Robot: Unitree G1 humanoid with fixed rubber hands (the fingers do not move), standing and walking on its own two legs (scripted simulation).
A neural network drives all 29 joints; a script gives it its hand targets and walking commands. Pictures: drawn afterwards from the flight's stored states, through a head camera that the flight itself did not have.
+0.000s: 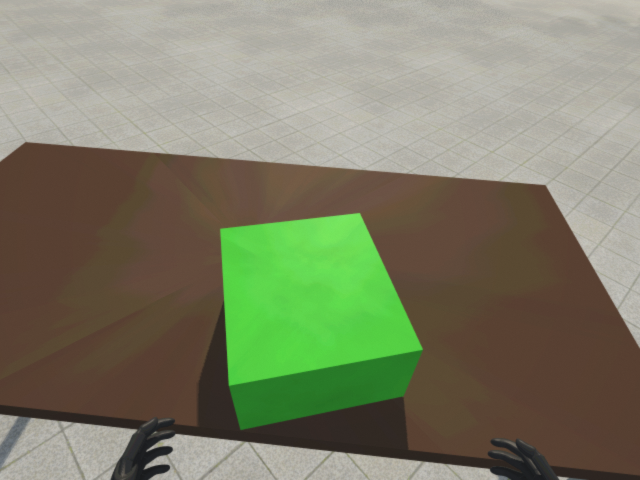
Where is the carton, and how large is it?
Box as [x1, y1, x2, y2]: [220, 213, 422, 429]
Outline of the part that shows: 359,213 220,229 228,379 240,429 403,395 422,349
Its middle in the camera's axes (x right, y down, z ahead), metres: -0.02 +0.11 +0.68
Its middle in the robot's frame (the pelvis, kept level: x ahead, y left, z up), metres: +0.45 +0.06 -0.08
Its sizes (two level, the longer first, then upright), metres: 0.311 0.271 0.147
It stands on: a table, 0.63 m high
